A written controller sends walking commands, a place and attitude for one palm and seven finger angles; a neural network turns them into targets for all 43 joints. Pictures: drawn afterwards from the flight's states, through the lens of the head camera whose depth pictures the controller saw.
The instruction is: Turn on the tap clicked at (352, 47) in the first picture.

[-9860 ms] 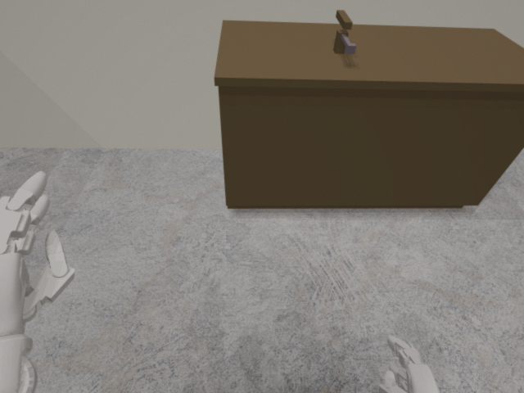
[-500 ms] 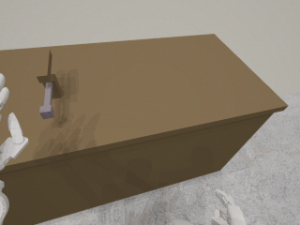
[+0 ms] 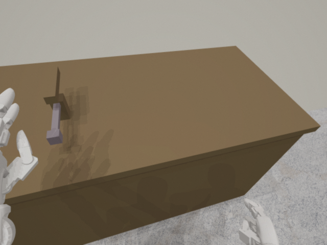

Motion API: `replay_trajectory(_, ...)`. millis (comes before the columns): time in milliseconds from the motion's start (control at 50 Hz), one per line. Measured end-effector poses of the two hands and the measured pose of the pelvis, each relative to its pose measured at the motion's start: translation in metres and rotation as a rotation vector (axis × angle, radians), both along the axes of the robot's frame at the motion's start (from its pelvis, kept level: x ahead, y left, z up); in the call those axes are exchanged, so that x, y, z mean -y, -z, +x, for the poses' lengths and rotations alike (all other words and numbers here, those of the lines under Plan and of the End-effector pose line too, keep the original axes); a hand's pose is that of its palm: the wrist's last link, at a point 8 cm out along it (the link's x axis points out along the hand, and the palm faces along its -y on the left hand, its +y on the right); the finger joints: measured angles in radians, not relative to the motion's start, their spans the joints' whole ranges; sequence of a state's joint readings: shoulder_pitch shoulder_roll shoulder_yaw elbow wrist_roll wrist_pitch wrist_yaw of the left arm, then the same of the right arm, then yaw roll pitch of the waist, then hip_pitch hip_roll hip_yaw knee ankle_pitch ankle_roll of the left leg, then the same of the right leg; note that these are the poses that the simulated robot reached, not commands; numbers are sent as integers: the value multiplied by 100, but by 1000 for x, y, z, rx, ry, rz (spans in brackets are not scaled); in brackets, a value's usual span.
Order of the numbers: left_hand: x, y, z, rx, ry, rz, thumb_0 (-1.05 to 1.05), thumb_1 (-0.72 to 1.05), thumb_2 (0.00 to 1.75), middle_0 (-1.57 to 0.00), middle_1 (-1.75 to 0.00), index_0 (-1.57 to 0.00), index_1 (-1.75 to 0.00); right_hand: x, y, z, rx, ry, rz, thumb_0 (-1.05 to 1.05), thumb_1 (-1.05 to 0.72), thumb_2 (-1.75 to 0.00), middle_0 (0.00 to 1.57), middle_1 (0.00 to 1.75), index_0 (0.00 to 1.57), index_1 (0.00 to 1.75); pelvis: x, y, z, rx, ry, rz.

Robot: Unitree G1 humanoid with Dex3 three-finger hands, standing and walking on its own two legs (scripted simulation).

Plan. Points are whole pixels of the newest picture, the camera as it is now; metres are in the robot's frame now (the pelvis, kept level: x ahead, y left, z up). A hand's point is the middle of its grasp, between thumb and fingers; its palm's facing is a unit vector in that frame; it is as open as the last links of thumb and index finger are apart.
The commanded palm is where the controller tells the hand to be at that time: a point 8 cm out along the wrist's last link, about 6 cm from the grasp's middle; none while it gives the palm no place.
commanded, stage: come to a stop and stand still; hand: left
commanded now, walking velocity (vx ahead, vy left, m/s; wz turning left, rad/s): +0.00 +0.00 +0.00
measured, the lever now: (54, 137) +0.33 +0.30 +0.06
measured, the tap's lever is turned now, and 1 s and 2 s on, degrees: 0 0 0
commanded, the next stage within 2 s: look again from close up in 0.50 s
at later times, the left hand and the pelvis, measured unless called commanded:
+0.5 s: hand (29, 145) +0.23 +0.26 +0.18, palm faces +0.42 -0.81 -0.40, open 7.5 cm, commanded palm +0.17 +0.29 +0.19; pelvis +0.02 +0.01 +0.01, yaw +1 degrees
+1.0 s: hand (18, 140) +0.24 +0.28 +0.18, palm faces +0.43 -0.85 -0.30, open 7.5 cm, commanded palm +0.18 +0.31 +0.19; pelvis +0.02 +0.03 +0.01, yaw +0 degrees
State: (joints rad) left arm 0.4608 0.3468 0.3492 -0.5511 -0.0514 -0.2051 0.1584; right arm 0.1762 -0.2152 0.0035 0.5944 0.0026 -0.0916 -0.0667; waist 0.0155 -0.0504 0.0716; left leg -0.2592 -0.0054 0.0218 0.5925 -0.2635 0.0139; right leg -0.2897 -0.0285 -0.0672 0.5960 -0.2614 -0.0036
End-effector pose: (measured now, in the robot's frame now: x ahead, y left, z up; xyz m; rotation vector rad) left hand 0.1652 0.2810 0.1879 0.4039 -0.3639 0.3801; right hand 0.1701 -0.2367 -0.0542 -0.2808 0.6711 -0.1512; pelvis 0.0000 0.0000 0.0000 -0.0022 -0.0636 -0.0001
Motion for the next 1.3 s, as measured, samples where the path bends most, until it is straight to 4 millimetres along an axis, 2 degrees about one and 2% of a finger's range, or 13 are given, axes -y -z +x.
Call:
replay_trajectory(120, -20, -8, 1, 1, -68, 23, 2, 88, 90, -21, -30, -21, -30, -27, -2, 4, 14, -55, 53, 2, -91, -90, 20, 30, 20, 29, -5, -7, 3, -14, -21, -3)
replay_trajectory(260, -15, 3, 8, -74, -62, -42, 2, 89, 90, -21, -30, -20, -30, -45, 3, 5, -18, -88, 104, 2, -90, -90, 21, 30, 20, 30, -8, -13, 9, -25, -16, -14)
replay_trajectory(480, -15, 1, 21, -111, -42, -16, 2, 89, 90, -21, -30, -20, -30, -28, 1, 10, -44, -46, 73, 2, -90, -90, 21, 30, 20, 30, -8, -16, 17, -33, -18, -14)
replay_trajectory(520, -27, -16, 30, -63, -46, 125, 2, 88, 90, -21, -30, -21, -30, -25, 1, 10, -49, -82, 42, 2, -90, -90, 21, 30, 20, 29, -5, -14, 14, -44, -26, -18)
replay_trajectory(580, -49, -27, 42, 12, -83, 126, 2, 88, 90, -21, -30, -21, -30, -22, 2, 10, -46, -99, 52, 2, -90, -90, 21, 30, 20, 29, -6, -13, 10, -47, -5, -17)
replay_trajectory(640, -38, -19, 45, -10, -43, 72, 2, 89, 90, -21, -30, -20, -30, -19, -2, 9, 0, -72, 74, 2, -90, -90, 21, 30, 20, 29, -13, -13, 10, -43, 12, -14)
replay_trajectory(740, -11, 9, 35, -120, 92, 26, 1, 89, 90, -21, -30, -20, -30, -21, -5, 2, 22, -17, 71, 2, -91, -90, 21, 30, 20, 29, -20, -12, 14, -39, 19, -9)
replay_trajectory(820, -24, 16, 31, -133, 68, 24, 2, 88, 90, -22, -30, -21, -30, -28, -4, -1, -7, -22, 50, 2, -91, -90, 20, 30, 20, 29, -21, -12, 14, -35, 8, -12)
replay_trajectory(920, -43, 5, 30, -41, -5, 10, 2, 88, 90, -22, -30, -21, -30, -42, -4, 4, -21, -69, 45, 2, -91, -90, 21, 30, 20, 29, -25, -12, 16, -30, -1, -17)
replay_trajectory(1020, -41, -2, 33, 7, 6, -5, 2, 89, 90, -21, -30, -20, -30, -56, -7, 16, 3, -96, 64, 2, -90, -90, 21, 30, 20, 29, -31, -12, 19, -31, 1, -18)
replay_trajectory(1220, -43, 10, 41, -73, 31, -8, 2, 89, 90, -21, -30, -20, -30, -66, -13, 29, 28, -93, 75, 2, -90, -90, 21, 30, 20, 30, -36, -13, 21, -36, 5, -21)
replay_trajectory(1260, -57, -9, 49, -27, 11, 155, 2, 88, 90, -22, -30, -21, -30, -66, -10, 27, 10, -139, 46, 1, -90, -90, 21, 30, 20, 29, -33, -11, 16, -45, -12, -26)
replay_trajectory(1300, -75, -32, 56, 67, -41, 216, 2, 88, 90, -22, -30, -21, -30, -66, -1, 24, -28, -172, 51, 1, -90, -90, 21, 30, 20, 29, -31, -8, 10, -44, -19, -17)
